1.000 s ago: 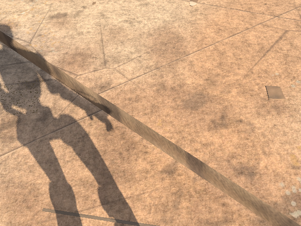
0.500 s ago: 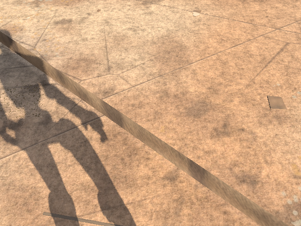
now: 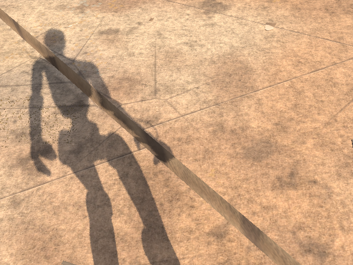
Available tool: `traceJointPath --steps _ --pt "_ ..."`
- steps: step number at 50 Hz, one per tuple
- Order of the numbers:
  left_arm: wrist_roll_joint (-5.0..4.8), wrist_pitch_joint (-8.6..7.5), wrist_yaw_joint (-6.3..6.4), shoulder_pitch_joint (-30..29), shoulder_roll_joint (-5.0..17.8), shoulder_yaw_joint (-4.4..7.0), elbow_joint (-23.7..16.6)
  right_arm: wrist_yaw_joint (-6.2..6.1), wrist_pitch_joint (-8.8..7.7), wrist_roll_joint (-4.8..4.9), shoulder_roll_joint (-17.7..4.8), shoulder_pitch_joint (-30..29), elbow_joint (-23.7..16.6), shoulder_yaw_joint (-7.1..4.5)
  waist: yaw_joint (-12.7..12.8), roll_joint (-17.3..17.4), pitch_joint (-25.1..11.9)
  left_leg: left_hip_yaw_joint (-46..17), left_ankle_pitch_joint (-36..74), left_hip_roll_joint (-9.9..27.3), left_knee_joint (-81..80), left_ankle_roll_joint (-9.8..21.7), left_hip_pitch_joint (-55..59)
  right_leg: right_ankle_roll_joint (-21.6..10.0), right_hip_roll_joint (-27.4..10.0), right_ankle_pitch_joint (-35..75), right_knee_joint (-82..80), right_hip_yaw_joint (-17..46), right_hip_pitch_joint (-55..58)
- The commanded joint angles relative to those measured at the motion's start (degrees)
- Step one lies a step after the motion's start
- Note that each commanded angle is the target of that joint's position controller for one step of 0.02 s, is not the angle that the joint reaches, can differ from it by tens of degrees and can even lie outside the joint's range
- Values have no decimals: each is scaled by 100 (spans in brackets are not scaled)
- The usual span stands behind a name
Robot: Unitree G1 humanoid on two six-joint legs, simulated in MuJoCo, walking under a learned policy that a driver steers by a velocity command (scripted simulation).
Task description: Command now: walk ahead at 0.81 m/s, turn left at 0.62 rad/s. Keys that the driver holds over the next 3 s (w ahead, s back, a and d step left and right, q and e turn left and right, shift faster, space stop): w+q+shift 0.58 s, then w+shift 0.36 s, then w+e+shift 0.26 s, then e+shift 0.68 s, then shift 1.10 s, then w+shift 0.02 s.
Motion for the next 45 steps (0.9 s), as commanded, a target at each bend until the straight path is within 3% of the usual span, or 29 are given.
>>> traceJointPath --steps 1,5,8,10,11,13,15,16,17,18,19,20,21,23,24,26,28,31,34,36,37,38,39,40,41,42,43,44,45 --pt "-55 -159 54 127 570 74 -196 211 18 -74 -273 -547 -555 -49 25 -758 554 -94 688 440 781 -132 -2082 -319 -1570 -1037 -1933 1410 987" --pt "-8 -230 -6 605 424 38 5 302 146 12 -100 -1302 -864 21 118 -625 948 225 1252 361 357 -93 -2305 -239 -1337 210 -2035 184 951" --pt "-14 -265 50 744 427 23 95 374 153 -28 -79 -1936 -1155 91 151 -574 1291 704 1395 387 -728 45 -2152 -272 -1307 868 -2287 -416 1052" --pt "-33 -253 89 850 509 21 187 390 132 -32 4 -2239 -1327 162 159 -528 1409 1108 1306 280 -1445 246 -1785 -227 -1304 2030 -2246 -809 1264" --pt "-42 -234 106 773 586 19 187 365 122 -12 30 -2204 -1355 190 47 -550 1325 1326 1211 105 -1830 409 -1295 -170 -1264 3493 -1985 -1067 1319" --pt "-61 -125 177 848 889 76 166 256 109 38 -134 -1749 -1255 152 -282 -816 773 1696 872 -430 -2019 654 -370 -119 -1376 7000 -938 -1189 1802" --pt "-18 80 198 521 1331 217 -8 129 83 86 -516 -20 -851 -26 -1151 -1151 -174 1581 32 -787 -1950 895 1284 -288 -1619 8315 1307 -1060 1725" --pt "-34 128 143 316 1404 260 -134 34 41 69 -841 1165 -494 -209 -1624 -1012 -712 1220 -185 -905 -2403 1072 2815 -338 -1620 7467 2990 -880 936" --pt "20 102 58 263 1033 211 -170 -85 55 81 -1138 1306 -305 -380 -1470 -395 -697 142 -835 -397 -2689 1200 4062 -229 -974 3094 4829 -720 -727" --pt "-81 -39 -65 119 290 43 -823 -102 151 -46 -1719 636 -468 -480 -657 1081 -674 -3205 -1820 891 -3852 1986 5037 124 209 -974 6906 -188 -3425" --pt "-76 -221 -66 -651 653 54 -1260 -93 196 -28 -1773 945 -546 -513 -951 249 -1037 -4366 -2147 1165 -4794 2072 5135 22 100 -423 7019 1035 -4020" --pt "-92 -321 -54 -815 667 21 -1327 -145 150 -8 -1566 937 -445 -487 -807 -172 -462 -4167 -1933 1250 -5120 1890 4553 -41 -205 -113 6642 1181 -4149" --pt "-64 -349 -25 -712 660 -14 -1241 -176 73 4 -1243 798 -395 -412 -481 -737 79 -3680 -1307 1085 -5236 1678 3618 -31 -425 94 6069 1158 -3826" --pt "149 -152 -34 -480 545 -67 -1177 -264 -91 49 -927 334 -487 -276 33 -878 366 -2673 -436 534 -5284 1504 2388 146 -681 -6 5471 1192 -3152" --pt "208 -25 -57 -466 527 -83 -1212 -261 -170 111 -814 341 -504 -216 125 -765 438 -2533 -186 405 -5317 1554 1929 265 -759 -132 5202 1179 -2985" --pt "212 135 -89 -1030 475 -140 -1480 -220 -303 190 -813 498 -501 -178 65 -684 745 -2130 145 103 -5532 1512 1281 432 -842 -69 4387 939 -2976" --pt "129 149 -135 -1901 441 -204 -1864 -209 -355 164 -864 778 -471 -180 -189 -516 1018 -1910 959 -148 -5679 1358 1004 497 -699 778 3309 673 -2928" --pt "34 91 -219 -2332 316 -297 -2012 -177 -362 204 -864 1254 -345 -197 -528 -203 772 -1578 2826 -305 -5461 974 1581 299 -323 2276 1730 443 -2435" --pt "-27 26 -199 -2517 315 -325 -2080 -214 -397 247 -817 1506 -184 -160 -706 -26 467 -1462 4439 -66 -5331 685 2474 -23 -24 2869 863 311 -1780" --pt "-20 10 -105 -1991 630 -201 -1950 -291 -425 198 -1091 1382 -167 -205 -392 237 32 -1526 6050 132 -4613 485 3198 -201 287 2406 572 377 -1033" --pt "-79 4 -18 -1268 951 -55 -1751 -307 -416 95 -1293 1258 -171 -240 19 395 -396 -1562 6695 245 -3738 387 3498 -293 385 1822 641 501 -422" --pt "-157 12 83 -239 1192 71 -1472 -293 -388 -11 -1420 941 -188 -270 689 387 -824 -1418 6594 203 -2471 335 3338 -368 270 1441 481 479 488" --pt "-101 30 203 968 1469 209 -1161 -281 -408 -107 -1131 641 -269 -215 1265 261 -1255 -1189 5473 -57 -793 300 2328 -469 -231 529 866 842 1882" --pt "167 -24 192 1116 1894 321 -1069 -253 -419 106 69 1587 -426 45 419 -1742 -1810 -800 -485 -962 1681 59 194 -1194 -2087 -515 694 3809 3496" --pt "90 18 15 768 1607 321 -1074 -265 -450 202 -242 1715 -434 123 348 -1808 -2034 -743 -861 -944 2138 125 -737 -1490 -2289 -1898 -644 5975 3445" --pt "34 8 -28 28 1054 249 -1133 -273 -412 114 -502 1027 -453 89 216 -857 -788 -693 -85 -453 1857 157 -1019 -1373 -1976 -2307 -961 5062 2337" --pt "12 -1 -57 -180 733 180 -1064 -205 -389 36 -566 533 -558 92 186 -230 -278 -598 178 -309 1570 147 -919 -1286 -1742 -1686 -980 4253 1528" --pt "44 -23 -58 -52 547 114 -891 -134 -355 -16 -538 120 -676 93 166 26 75 -601 174 -215 1391 156 -849 -1138 -1453 -969 -1029 3542 977" --pt "30 -58 -34 110 429 56 -691 -49 -298 -53 -393 137 -819 134 -33 -233 161 -668 165 -161 1237 134 -771 -1080 -1302 -714 -1095 3147 626"
Next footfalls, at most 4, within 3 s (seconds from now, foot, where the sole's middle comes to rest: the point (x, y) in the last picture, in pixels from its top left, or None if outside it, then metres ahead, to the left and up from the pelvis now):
0.34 left None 0.39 0.12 -0.78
0.78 right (143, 189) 0.85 0.23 -0.78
1.22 left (56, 157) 1.03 0.66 -0.78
1.58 right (80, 113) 1.32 0.61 -0.78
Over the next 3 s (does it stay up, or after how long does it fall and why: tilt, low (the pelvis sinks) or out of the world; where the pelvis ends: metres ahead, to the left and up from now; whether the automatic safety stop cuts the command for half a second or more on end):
stays up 1.21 0.72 0.00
